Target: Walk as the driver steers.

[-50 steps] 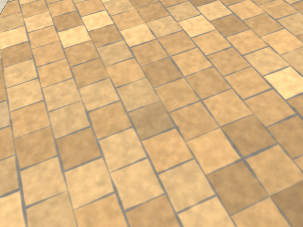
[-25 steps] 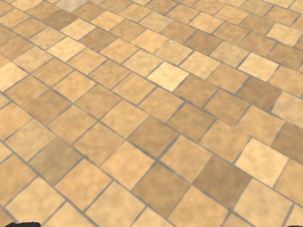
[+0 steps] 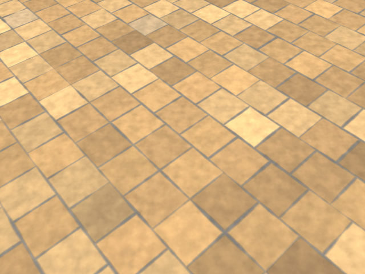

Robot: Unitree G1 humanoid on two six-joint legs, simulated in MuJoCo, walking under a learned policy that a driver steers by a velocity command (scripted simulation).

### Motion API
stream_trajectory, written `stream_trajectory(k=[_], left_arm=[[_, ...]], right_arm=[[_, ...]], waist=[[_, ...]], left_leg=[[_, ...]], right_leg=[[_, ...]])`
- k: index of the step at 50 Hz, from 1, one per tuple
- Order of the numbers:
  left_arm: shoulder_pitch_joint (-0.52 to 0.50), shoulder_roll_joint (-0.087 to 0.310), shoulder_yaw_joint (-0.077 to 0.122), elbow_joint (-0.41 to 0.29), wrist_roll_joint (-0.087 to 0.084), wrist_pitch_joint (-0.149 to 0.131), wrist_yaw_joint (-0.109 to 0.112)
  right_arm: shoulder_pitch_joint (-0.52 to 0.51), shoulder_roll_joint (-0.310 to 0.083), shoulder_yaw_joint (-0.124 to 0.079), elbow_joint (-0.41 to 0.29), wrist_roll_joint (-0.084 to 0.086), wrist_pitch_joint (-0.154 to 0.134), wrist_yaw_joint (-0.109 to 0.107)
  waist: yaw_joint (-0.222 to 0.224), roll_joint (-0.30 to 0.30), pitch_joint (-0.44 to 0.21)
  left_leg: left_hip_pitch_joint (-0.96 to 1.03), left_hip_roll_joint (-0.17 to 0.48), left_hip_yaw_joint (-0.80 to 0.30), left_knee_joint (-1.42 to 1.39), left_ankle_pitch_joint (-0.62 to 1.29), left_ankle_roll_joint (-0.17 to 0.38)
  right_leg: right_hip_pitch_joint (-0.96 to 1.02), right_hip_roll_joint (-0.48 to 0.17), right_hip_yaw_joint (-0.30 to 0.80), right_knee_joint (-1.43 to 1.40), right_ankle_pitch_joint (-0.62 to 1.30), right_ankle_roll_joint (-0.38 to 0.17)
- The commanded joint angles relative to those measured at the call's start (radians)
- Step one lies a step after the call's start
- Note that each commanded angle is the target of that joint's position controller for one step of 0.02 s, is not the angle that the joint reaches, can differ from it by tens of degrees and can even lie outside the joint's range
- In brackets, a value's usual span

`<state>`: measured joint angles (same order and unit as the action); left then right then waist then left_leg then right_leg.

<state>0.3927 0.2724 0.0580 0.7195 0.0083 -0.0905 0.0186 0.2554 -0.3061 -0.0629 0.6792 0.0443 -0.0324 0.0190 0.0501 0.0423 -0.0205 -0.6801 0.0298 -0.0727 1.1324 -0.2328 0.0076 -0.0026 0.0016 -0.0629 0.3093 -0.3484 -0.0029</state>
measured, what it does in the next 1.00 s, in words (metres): walks ahead, turning left: left foot, then right foot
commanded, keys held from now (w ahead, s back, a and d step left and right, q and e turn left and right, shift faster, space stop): w+q+shift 0.48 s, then w+e+shift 0.10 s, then shift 0.42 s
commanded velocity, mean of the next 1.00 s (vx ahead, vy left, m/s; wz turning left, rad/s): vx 0.71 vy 0.00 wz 0.53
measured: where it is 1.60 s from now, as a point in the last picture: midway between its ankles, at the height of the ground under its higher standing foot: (127, 209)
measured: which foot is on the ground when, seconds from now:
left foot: up 0.00-0.24, down 0.26-0.72, up 0.74-1.00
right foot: down 0.00-0.24, up 0.26-0.70, down 0.72-1.00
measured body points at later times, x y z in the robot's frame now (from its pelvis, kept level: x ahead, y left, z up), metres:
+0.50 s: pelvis +0.35 +0.14 +0.00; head +0.37 +0.16 +0.45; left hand +0.44 +0.45 -0.06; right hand +0.51 -0.10 -0.11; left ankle +0.30 +0.16 -0.74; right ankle +0.55 -0.01 -0.65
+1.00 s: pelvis +0.69 +0.25 +0.00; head +0.73 +0.28 +0.45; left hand +0.60 +0.51 -0.12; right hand +0.99 +0.15 -0.09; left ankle +0.69 +0.43 -0.70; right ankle +0.79 +0.21 -0.74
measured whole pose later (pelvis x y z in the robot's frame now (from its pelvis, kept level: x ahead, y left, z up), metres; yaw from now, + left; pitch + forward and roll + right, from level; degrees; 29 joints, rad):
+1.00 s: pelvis +0.69 +0.25 +0.00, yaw +32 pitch +0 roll -2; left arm 0.28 0.26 0.02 0.79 0.01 -0.08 -0.03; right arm 0.08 -0.29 -0.02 0.70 0.00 -0.03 -0.02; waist 0.06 0.03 0.10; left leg -0.55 0.04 -0.10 0.81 -0.25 -0.06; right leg -0.26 0.07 -0.02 0.35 -0.09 -0.06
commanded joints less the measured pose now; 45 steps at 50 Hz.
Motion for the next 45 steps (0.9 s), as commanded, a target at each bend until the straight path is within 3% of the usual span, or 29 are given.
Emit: stream_trajectory(k=[1,6,8,10,11,12,13,14,15,16,17,18,20,22,24,26,27,29,32,34,35,36,37,38,39,40,41,42,45], left_arm=[[-0.004,0.111,0.024,-0.04,0.007,-0.023,0.0],[0.022,0.138,0.023,0.012,0.006,-0.019,-0.002],[0.02,0.181,0.029,0.029,0.005,-0.01,-0.002],[0.03,0.244,0.041,0.041,0.005,0.006,0.005],[0.017,0.272,0.048,0.037,0.005,0.019,0.009],[-0.01,0.292,0.054,0.023,0.002,0.024,0.01],[-0.042,0.281,0.049,-0.003,-0.008,0.011,0.011],[0.048,0.087,-0.001,-0.042,0.019,-0.018,-0.004],[0.021,0.088,-0.027,-0.111,-0.022,-0.071,-0.007],[-0.161,0.181,-0.006,-0.15,-0.047,-0.097,-0.008],[-0.205,0.16,-0.014,-0.183,-0.061,-0.106,-0.003],[-0.194,0.14,-0.019,-0.163,-0.036,-0.107,0.003],[-0.113,0.141,-0.011,-0.132,-0.015,-0.076,-0.006],[-0.126,0.141,-0.008,-0.13,0.002,-0.047,-0.009],[-0.256,0.119,-0.019,-0.185,0.028,-0.043,-0.009],[-0.329,0.063,-0.039,-0.195,0.033,-0.053,-0.023],[-0.377,0.036,-0.048,-0.201,0.027,-0.061,-0.032],[-0.449,0.05,-0.042,-0.218,-0.004,-0.068,-0.036],[-0.524,0.09,-0.019,-0.252,0.002,-0.079,-0.047],[-0.377,0.146,0.014,-0.221,0.004,-0.083,-0.047],[-0.222,0.165,0.026,-0.189,-0.004,-0.08,-0.041],[-0.003,0.187,0.026,-0.145,0.005,-0.069,-0.031],[0.092,0.26,0.035,-0.092,0.044,-0.062,-0.043],[0.159,0.173,0.026,-0.073,0.027,-0.059,-0.061],[0.047,0.14,0.019,-0.1,0.013,-0.043,-0.054],[-0.063,0.113,0.007,-0.114,0.004,-0.035,-0.047],[-0.116,0.09,-0.009,-0.101,-0.001,-0.03,-0.044],[-0.131,0.09,-0.014,-0.089,0.006,-0.033,-0.041],[-0.207,0.083,-0.018,-0.057,0.01,-0.031,-0.049]], right_arm=[[-0.146,-0.034,0.001,-0.119,-0.002,-0.016,0.02],[-0.299,0.002,0.031,-0.171,-0.004,-0.021,0.057],[-0.325,0.003,0.035,-0.185,0.002,-0.027,0.072],[-0.279,-0.051,0.012,-0.19,0.009,-0.023,0.07],[-0.169,-0.095,-0.01,-0.173,0.016,-0.017,0.066],[0.022,-0.169,-0.046,-0.13,0.02,-0.004,0.06],[0.259,-0.249,-0.092,-0.065,0.019,0.015,0.042],[0.246,-0.307,-0.095,-0.033,0.011,0.023,0.022],[0.235,-0.287,-0.081,-0.088,-0.009,-0.003,0.02],[0.262,-0.213,-0.068,-0.078,-0.021,-0.022,0.019],[0.234,-0.213,-0.065,-0.064,-0.029,-0.04,0.02],[0.15,-0.191,-0.058,-0.074,-0.035,-0.053,0.021],[0.035,-0.138,-0.04,-0.102,-0.055,-0.058,0.014],[0.023,-0.101,-0.028,-0.086,-0.025,-0.056,0.003],[0.038,-0.105,-0.023,-0.067,-0.012,-0.058,-0.016],[0.057,-0.085,-0.013,-0.027,-0.017,-0.055,-0.032],[0.112,-0.082,-0.012,-0.001,-0.017,-0.06,-0.032],[0.173,-0.11,-0.016,0.033,-0.012,-0.071,-0.021],[0.248,-0.095,-0.011,0.101,-0.019,-0.046,-0.031],[0.239,-0.133,-0.018,0.11,-0.041,-0.03,-0.041],[0.176,-0.167,-0.025,0.096,-0.051,-0.022,-0.04],[0.097,-0.137,-0.014,0.057,-0.067,-0.019,-0.036],[0.309,0.012,0.023,0.077,-0.055,-0.023,-0.028],[0.367,-0.073,0.027,0.125,-0.025,-0.024,-0.018],[0.21,-0.142,0.004,0.081,0.0,-0.016,-0.02],[0.062,-0.144,0.012,0.022,-0.017,-0.016,-0.026],[-0.025,-0.12,0.015,0.0,-0.033,-0.015,-0.027],[-0.02,-0.099,0.014,-0.008,-0.041,-0.009,-0.027],[0.084,-0.01,0.036,0.025,-0.046,0.005,-0.036]], waist=[[0.026,-0.141,0.154],[0.051,-0.096,0.251],[0.028,-0.099,0.244],[-0.041,-0.186,0.141],[-0.118,-0.229,0.06],[-0.221,-0.248,-0.053],[-0.337,-0.184,-0.148],[-0.179,0.178,-0.148],[-0.171,0.192,-0.4],[-0.239,0.042,-0.294],[-0.179,-0.031,-0.132],[-0.107,-0.133,-0.05],[-0.006,-0.071,0.026],[0.01,-0.052,0.096],[-0.019,-0.048,0.17],[-0.064,-0.004,0.16],[-0.113,-0.001,0.14],[-0.17,0.03,0.141],[-0.189,0.039,0.15],[-0.098,0.087,0.027],[0.009,0.104,-0.063],[0.115,0.085,-0.206],[0.03,-0.334,-0.439],[0.083,-0.341,-0.632],[0.09,-0.231,-0.478],[0.063,-0.089,-0.308],[0.028,-0.013,-0.156],[-0.018,-0.026,-0.097],[-0.099,-0.088,-0.068]], left_leg=[[-0.36,0.075,-0.019,0.095,0.112,-0.019],[-0.195,0.076,0.127,-0.189,0.245,0.014],[-0.075,0.03,0.199,-0.309,0.214,0.07],[0.064,-0.067,0.274,-0.314,0.12,0.119],[0.193,-0.106,0.284,-0.307,0.059,0.146],[0.453,-0.139,0.273,-0.316,0.026,0.18],[0.848,-0.129,0.164,-0.427,0.077,0.223],[1.151,0.058,-0.247,-0.473,-0.136,0.319],[1.25,0.233,-0.814,-0.737,-0.518,0.459],[1.149,0.218,-0.812,-0.858,-0.533,0.37],[0.97,0.205,-0.745,-0.897,-0.434,0.347],[0.784,0.172,-0.652,-0.893,-0.305,0.335],[0.546,0.082,-0.501,-0.912,-0.159,0.341],[0.414,0.041,-0.398,-0.949,-0.096,0.335],[0.261,-0.024,-0.292,-0.967,0.04,0.311],[0.21,-0.079,-0.149,-0.938,0.149,0.252],[0.198,-0.064,-0.141,-0.967,0.112,0.235],[0.308,-0.008,-0.161,-0.987,0.079,0.227],[0.594,0.041,-0.194,-0.855,0.392,0.178],[0.73,0.061,-0.208,-0.667,0.828,0.136],[0.727,0.051,-0.182,-0.485,0.963,0.1],[0.576,0.02,-0.173,-0.211,0.833,0.064],[0.188,-0.192,-0.132,0.356,-0.115,-0.051],[0.1,-0.202,-0.237,0.47,-0.379,-0.053],[0.043,-0.121,-0.225,0.444,-0.346,-0.054],[0.046,-0.07,-0.146,0.343,-0.3,-0.048],[0.031,-0.054,-0.088,0.263,-0.299,-0.051],[0.088,-0.022,-0.067,0.19,-0.269,-0.049],[0.245,0.014,-0.027,-0.084,-0.213,-0.07]], right_leg=[[0.086,-0.264,0.127,-0.178,0.105,-0.114],[-0.03,-0.233,-0.091,-0.25,0.259,-0.086],[0.003,-0.238,-0.158,-0.211,0.607,-0.074],[0.107,-0.264,-0.181,-0.038,1.263,-0.066],[0.124,-0.282,-0.187,0.131,1.467,-0.065],[0.051,-0.29,-0.175,0.355,1.544,-0.065],[-0.192,-0.242,-0.16,0.663,1.324,-0.036],[-0.639,-0.043,-0.101,1.094,-0.079,0.019],[-0.79,0.053,0.17,1.287,-0.192,0.002],[-0.844,-0.005,0.238,1.236,-0.059,-0.03],[-0.844,-0.027,0.219,1.155,-0.002,-0.04],[-0.777,-0.066,0.224,1.08,0.037,-0.037],[-0.662,-0.101,0.239,0.999,0.058,-0.012],[-0.644,-0.119,0.204,0.874,0.065,0.027],[-0.595,-0.091,0.134,0.686,0.196,0.062],[-0.485,-0.067,0.065,0.455,0.467,0.068],[-0.401,-0.049,0.035,0.37,0.604,0.059],[-0.397,-0.038,0.041,0.251,0.702,0.041],[-0.497,0.003,0.043,0.115,0.629,-0.012],[-0.382,0.067,0.014,0.147,0.514,-0.054],[-0.233,0.05,0.012,0.133,0.572,-0.077],[0.067,-0.084,0.106,0.214,0.765,-0.122],[0.534,-0.431,0.567,0.319,1.089,-0.373],[0.655,-0.45,0.797,0.225,0.948,-0.392],[0.526,-0.396,0.633,0.197,0.823,-0.336],[0.314,-0.336,0.501,0.16,0.85,-0.282],[0.126,-0.287,0.422,0.115,0.918,-0.262],[-0.009,-0.256,0.377,0.074,0.961,-0.25],[-0.225,-0.203,0.256,0.0,1.017,-0.255]])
